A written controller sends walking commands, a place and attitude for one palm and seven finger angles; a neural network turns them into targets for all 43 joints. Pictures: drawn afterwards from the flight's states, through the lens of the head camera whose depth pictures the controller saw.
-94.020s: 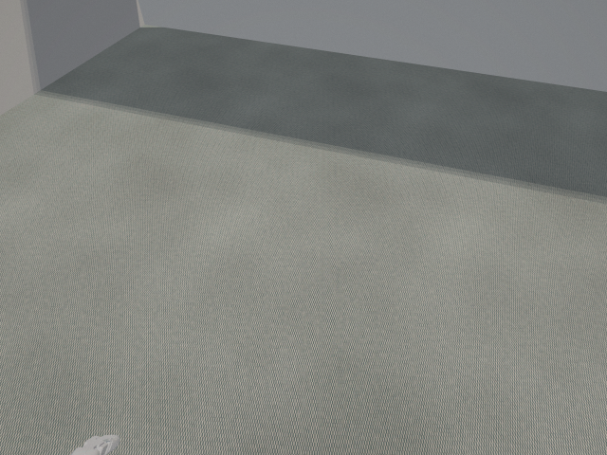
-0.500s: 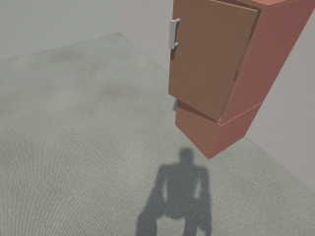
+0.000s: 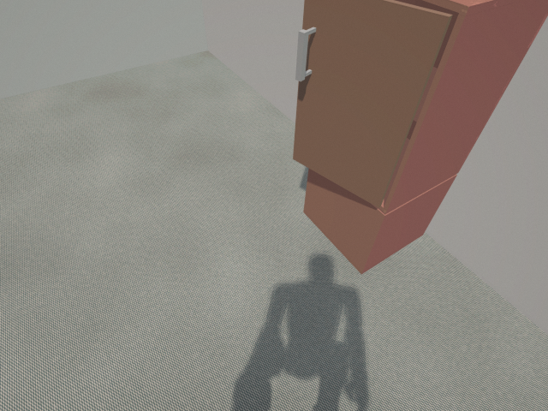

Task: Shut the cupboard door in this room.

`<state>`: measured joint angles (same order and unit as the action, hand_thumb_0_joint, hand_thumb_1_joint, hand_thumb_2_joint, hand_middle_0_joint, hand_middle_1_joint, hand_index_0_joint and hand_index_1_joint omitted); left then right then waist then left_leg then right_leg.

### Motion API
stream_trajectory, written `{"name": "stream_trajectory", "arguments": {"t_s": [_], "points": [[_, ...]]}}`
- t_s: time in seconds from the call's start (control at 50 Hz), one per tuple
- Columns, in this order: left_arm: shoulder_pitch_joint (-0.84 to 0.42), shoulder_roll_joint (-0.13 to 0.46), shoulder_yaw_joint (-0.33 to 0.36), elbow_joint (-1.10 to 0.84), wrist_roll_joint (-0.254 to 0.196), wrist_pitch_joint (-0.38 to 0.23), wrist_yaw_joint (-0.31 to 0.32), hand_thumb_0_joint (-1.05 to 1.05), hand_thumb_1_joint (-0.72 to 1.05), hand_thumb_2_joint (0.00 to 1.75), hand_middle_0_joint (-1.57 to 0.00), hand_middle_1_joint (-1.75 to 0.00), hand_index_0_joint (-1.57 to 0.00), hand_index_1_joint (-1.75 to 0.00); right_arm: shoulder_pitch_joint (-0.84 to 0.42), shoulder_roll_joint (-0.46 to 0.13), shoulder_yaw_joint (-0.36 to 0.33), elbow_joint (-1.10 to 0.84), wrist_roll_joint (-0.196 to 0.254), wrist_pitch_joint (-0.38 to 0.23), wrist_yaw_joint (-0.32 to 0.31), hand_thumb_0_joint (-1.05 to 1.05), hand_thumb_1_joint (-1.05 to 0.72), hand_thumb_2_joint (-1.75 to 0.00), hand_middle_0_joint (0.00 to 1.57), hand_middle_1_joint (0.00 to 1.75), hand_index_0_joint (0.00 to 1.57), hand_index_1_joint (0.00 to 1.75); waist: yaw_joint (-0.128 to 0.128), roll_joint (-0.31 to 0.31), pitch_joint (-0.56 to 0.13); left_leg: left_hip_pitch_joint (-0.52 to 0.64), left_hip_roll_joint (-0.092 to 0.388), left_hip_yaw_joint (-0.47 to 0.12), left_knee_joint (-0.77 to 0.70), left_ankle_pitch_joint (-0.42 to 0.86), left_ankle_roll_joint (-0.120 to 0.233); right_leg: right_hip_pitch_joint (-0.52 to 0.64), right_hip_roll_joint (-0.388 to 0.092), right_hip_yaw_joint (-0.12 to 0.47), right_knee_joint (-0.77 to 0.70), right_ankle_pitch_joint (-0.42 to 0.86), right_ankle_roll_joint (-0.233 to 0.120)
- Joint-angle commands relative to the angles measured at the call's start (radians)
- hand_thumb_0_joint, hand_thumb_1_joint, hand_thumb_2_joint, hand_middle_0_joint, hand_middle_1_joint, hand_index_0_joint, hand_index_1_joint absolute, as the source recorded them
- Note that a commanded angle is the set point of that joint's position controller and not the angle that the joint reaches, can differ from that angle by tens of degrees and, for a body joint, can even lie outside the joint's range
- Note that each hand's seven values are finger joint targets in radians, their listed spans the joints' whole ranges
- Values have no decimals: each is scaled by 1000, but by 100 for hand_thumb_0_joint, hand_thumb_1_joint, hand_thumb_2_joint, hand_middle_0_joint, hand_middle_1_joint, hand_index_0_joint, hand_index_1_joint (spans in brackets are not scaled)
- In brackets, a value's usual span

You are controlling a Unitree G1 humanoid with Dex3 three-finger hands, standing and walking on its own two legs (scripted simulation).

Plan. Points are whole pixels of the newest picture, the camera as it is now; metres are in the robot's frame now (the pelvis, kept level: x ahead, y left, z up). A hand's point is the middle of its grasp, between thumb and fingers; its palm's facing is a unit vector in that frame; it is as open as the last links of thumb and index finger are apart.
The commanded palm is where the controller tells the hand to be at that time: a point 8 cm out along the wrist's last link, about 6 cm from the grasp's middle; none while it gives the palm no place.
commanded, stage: look to check the result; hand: left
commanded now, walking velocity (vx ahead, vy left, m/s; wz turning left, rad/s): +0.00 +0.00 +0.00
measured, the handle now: (306, 54) +1.01 -0.05 +0.07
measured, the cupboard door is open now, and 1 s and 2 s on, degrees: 15 15 15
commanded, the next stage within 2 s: walk to a spot facing it in 0.40 s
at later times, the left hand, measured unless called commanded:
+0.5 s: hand out of the picture -0.04 +0.15 -0.18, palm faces +0.03 -0.99 -0.16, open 7.3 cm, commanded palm none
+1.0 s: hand out of the picture +0.02 +0.23 -0.18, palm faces +0.21 -0.95 -0.23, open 7.4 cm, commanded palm none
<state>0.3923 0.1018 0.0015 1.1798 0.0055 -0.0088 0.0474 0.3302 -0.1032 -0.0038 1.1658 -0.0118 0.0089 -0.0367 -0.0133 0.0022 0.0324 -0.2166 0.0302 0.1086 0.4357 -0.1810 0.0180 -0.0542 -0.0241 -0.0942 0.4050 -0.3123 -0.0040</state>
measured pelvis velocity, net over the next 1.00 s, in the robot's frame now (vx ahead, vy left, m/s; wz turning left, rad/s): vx -0.02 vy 0.02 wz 0.21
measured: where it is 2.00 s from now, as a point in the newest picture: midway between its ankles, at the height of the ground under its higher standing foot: outside the picture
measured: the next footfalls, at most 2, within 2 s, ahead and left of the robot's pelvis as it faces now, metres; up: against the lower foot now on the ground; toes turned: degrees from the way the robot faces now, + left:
right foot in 1.24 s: +0.05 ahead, -0.12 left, +0.00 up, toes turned +22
left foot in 1.66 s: +0.09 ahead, +0.22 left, +0.00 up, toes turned +47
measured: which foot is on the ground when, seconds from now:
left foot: down 0.00-1.00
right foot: down 0.00-0.84, up 0.86-1.00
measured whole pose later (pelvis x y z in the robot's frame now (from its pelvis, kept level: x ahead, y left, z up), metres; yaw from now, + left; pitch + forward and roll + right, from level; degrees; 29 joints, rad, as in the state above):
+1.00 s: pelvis -0.02 +0.02 -0.01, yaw +12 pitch +1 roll -2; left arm 0.17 0.21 0.08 0.96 0.02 0.05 0.03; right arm 0.24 -0.19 -0.05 0.98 -0.03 0.02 -0.02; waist -0.04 -0.01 0.08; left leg -0.39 -0.04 0.02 0.56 -0.19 0.08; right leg -0.42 -0.04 -0.03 1.09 -0.45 0.04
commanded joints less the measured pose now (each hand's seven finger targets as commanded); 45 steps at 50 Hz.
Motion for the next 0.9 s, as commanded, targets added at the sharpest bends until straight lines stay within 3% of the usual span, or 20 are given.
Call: {"name": "stream_trajectory", "arguments": {"t_s": [0.0, 0.5, 0.56, 0.62, 0.68, 0.72, 0.74, 0.76, 0.78, 0.8, 0.82, 0.84, 0.86, 0.88], "points": [[101, 70, 9, -1, 4, -5, 2, 0, 90, 90, -20, -30, -20, -30, 75, -74, -12, -20, 1, -6, -7, 0, -90, -90, 20, 30, 20, 30, 2, -13, 99, 47, 79, -99, -74, 81, 15, -156, -89, 88, -109, 93, -29], [73, 81, 13, -14, 5, -5, 1, 0, 90, 90, -20, -30, -20, -30, 58, -84, -14, -24, 0, -10, -5, 0, -90, -90, 20, 30, 20, 30, 3, -4, 89, 53, 80, -102, -87, 82, 13, -153, -89, 87, -105, 94, -26], [57, 107, 30, -35, 6, 1, 4, 0, 90, 90, -20, -30, -20, -30, 46, -97, -21, -43, 1, -1, -1, 0, -90, -90, 20, 30, 20, 30, 5, -15, 92, -7, 68, -112, -38, 103, 13, -139, -105, 63, -58, 89, -27], [37, 133, 54, -72, 8, 10, 4, 0, 90, 90, -20, -30, -20, -30, 26, -107, -33, -75, -3, 9, 4, 0, -90, -90, 20, 30, 20, 30, 7, -30, 81, -75, 52, -113, 38, 92, 14, -142, -144, 56, -21, 60, -43], [10, 173, 76, -115, 14, 15, 3, 0, 90, 90, -20, -30, -20, -30, 1, -102, -44, -115, -5, 20, 13, 0, -90, -90, 20, 30, 20, 30, 7, -127, 70, -147, 12, -67, 208, 54, -3, -150, -248, 96, -40, 79, -98], [-37, 187, 85, -150, 22, 14, 4, 0, 90, 90, -20, -30, -20, -30, -25, -101, -54, -149, -9, 28, 20, 0, -90, -90, 20, 30, 20, 30, -1, -167, 88, -194, 15, -50, 338, -111, -18, -171, -322, 104, -33, 176, -142], [-53, 198, 89, -163, 26, 14, 3, 0, 90, 90, -20, -30, -20, -30, -44, -104, -59, -167, -8, 29, 25, 0, -90, -90, 20, 30, 20, 30, 0, -163, 94, -197, 18, -41, 350, -173, -23, -178, -343, 86, -10, 242, -147], [-72, 206, 91, -175, 29, 15, 4, 0, 90, 90, -20, -30, -20, -30, -42, -112, -61, -181, -6, 28, 30, 0, -90, -90, 20, 30, 20, 30, -7, -151, 90, -183, 31, -40, 320, -157, -23, -178, -341, 48, 36, 287, -133], [-85, 216, 97, -191, 28, 17, 2, 0, 90, 90, -20, -30, -20, -30, -27, -122, -63, -187, -6, 24, 33, 0, -90, -90, 20, 30, 20, 30, -17, -98, 83, -126, 48, -58, 234, -38, -14, -201, -319, -2, 119, 297, -98], [-73, 207, 99, -207, 20, 23, -2, 0, 90, 90, -20, -30, -20, -30, 22, -164, -67, -187, -11, 18, 32, 0, -90, -90, 20, 30, 20, 30, -31, 65, 45, -57, 106, -180, 108, 248, 32, -242, -227, -76, 274, 213, -25], [-62, 171, 95, -231, 6, 30, -2, 0, 90, 90, -20, -30, -20, -30, 73, -241, -76, -186, -23, 11, 22, 0, -90, -90, 20, 30, 20, 30, -44, 324, -2, 28, 251, -495, -16, 523, 137, -352, -76, -106, 496, -123, 47], [-124, 174, 89, -257, 11, 40, 4, 0, 90, 90, -20, -30, -20, -30, 128, -268, -82, -163, -23, 14, 7, 0, -90, -90, 20, 30, 20, 30, -81, 348, -74, 73, 306, -646, -128, 429, 157, -402, -19, 17, 680, -374, 37], [-173, 186, 91, -280, 14, 45, 2, 0, 90, 90, -20, -30, -20, -30, 117, -281, -87, -169, -20, 13, 2, 0, -90, -90, 20, 30, 20, 30, -70, 217, -70, 49, 323, -661, -152, 216, 164, -449, -39, 99, 763, -315, 25], [-181, 179, 94, -285, 17, 39, -6, 0, 90, 90, -20, -30, -20, -30, 61, -286, -89, -193, -23, 12, 1, 0, -90, -90, 20, 30, 20, 30, -48, 154, -75, 11, 299, -622, -161, 37, 164, -465, -48, 126, 782, -237, 31]]}}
